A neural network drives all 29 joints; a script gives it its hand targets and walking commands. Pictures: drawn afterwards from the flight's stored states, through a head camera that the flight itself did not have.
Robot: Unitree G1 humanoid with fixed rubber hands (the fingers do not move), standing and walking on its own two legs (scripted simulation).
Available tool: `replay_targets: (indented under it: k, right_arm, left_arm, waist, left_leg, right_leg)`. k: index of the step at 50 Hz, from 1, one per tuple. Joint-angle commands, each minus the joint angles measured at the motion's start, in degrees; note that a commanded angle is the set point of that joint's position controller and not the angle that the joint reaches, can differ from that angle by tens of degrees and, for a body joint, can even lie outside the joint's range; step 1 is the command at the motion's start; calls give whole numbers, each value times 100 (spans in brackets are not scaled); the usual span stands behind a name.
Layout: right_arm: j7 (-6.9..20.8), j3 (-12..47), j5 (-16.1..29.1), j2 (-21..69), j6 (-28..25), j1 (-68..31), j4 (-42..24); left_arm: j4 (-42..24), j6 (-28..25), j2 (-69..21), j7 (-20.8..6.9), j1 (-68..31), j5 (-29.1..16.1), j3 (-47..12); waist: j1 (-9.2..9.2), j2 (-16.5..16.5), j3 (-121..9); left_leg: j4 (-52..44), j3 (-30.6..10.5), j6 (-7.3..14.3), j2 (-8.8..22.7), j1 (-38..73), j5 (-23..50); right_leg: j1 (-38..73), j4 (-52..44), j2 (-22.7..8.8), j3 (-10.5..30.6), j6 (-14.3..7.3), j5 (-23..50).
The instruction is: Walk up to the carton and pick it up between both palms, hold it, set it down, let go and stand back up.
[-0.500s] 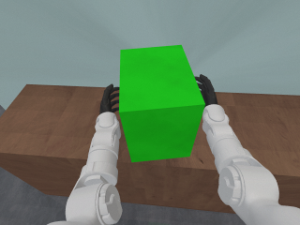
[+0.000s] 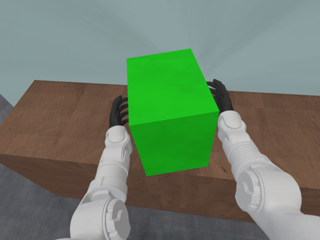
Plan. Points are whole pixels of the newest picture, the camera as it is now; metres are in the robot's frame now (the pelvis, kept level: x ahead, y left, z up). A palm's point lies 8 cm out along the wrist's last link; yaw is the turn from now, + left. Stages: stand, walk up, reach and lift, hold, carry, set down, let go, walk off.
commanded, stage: set down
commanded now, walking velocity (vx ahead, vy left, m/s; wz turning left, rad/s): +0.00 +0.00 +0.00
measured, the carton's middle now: (168, 113) +0.46 +0.05 +0.01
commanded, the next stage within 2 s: none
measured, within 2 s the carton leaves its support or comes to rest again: rests again in 1.24 s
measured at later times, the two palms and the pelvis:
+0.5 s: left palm (126, 128) +0.38 +0.16 +0.02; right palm (226, 110) +0.45 -0.12 +0.04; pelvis +0.00 -0.01 +0.00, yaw -1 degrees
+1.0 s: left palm (128, 128) +0.39 +0.15 +0.02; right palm (227, 110) +0.46 -0.12 +0.03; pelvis +0.00 -0.01 -0.01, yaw -2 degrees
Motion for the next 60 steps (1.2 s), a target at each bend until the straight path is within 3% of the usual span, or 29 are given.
replay_targets:
  k: [1, 10, 11, 14, 21, 32, 36, 38, 44, 51, 55, 60]
  right_arm:
    - [898, 1044, -294, 2808, -283, -3533, -622]
    - [978, 833, -521, 2769, -323, -3487, -389]
    - [886, 657, -670, 2865, -435, -3709, -583]
    - [884, 494, -825, 2866, -553, -3672, -414]
    - [945, 180, -1099, 2746, -654, -3623, -91]
    - [1032, -161, -1521, 2475, -616, -3634, 465]
    - [973, 184, -1437, 2692, -663, -3520, 361]
    - [970, 100, -1456, 2614, -669, -3626, 391]
    - [1005, -48, -1476, 2559, -578, -3499, 524]
    - [1032, -167, -1495, 2467, -576, -3341, 479]
    - [1066, -271, -1527, 2348, -557, -3198, 502]
    - [1086, -283, -1516, 2297, -548, -3207, 317]
  left_arm:
    - [-1284, -691, -2787, -642, -4384, 12, -2106]
    - [-1041, -741, -2626, -655, -4200, 209, -1647]
    - [-956, -791, -2587, -653, -4422, 218, -1424]
    - [-891, -944, -2636, -625, -4368, 344, -1306]
    - [-868, -1123, -2672, -530, -4299, 438, -1227]
    - [-329, -1130, -2338, -651, -4004, 548, -660]
    - [-259, -1218, -2278, -682, -3721, 556, -767]
    - [-267, -1237, -2301, -699, -3863, 528, -809]
    - [-263, -1215, -2165, -692, -3909, 585, -584]
    - [-349, -1165, -2183, -640, -3653, 758, -453]
    - [-465, -1122, -2166, -606, -3523, 811, -428]
    - [-616, -1059, -2250, -536, -3412, 866, -518]
  waist:
    - [-63, -373, -3892]
    - [73, -591, -3646]
    - [-53, -958, -3556]
    - [124, -699, -3770]
    - [162, -585, -4329]
    - [267, -1083, -3933]
    - [264, -1195, -4364]
    - [162, -1148, -4312]
    - [225, -1097, -3946]
    - [264, -1007, -3826]
    - [206, -959, -3671]
    - [274, -776, -3773]
  left_leg:
    - [222, 588, -173, -286, 930, 2653]
    - [38, 707, -34, -282, 399, 2436]
    - [-168, 617, 93, -319, 45, 2232]
    - [-133, 679, 71, -287, 59, 2393]
    - [36, 722, 77, -313, 33, 2644]
    - [-253, 855, 292, -332, -1003, 1649]
    - [-170, 930, 350, -414, -1489, 1467]
    - [-233, 882, 340, -397, -1556, 1343]
    - [-286, 867, 339, -366, -1351, 1231]
    - [-193, 877, 301, -352, -1104, 1567]
    - [-196, 879, 284, -319, -901, 1646]
    - [-82, 866, 233, -291, -697, 1806]
  right_leg:
    - [2648, 464, 70, -124, 302, 2223]
    - [2935, 584, -8, -10, 341, 2489]
    - [3020, 663, -31, 50, 328, 2547]
    - [3074, 693, -61, 74, 228, 2602]
    - [2691, 724, -21, 25, 186, 2504]
    - [3051, 888, -165, 139, 372, 2459]
    - [3714, 1085, -175, 250, 444, 3342]
    - [3643, 1114, -176, 215, 451, 3265]
    - [3253, 970, -148, 208, 400, 2581]
    - [3097, 916, -113, 197, 344, 2584]
    - [2832, 823, -75, 139, 306, 2297]
    - [2545, 753, -57, 120, 216, 1993]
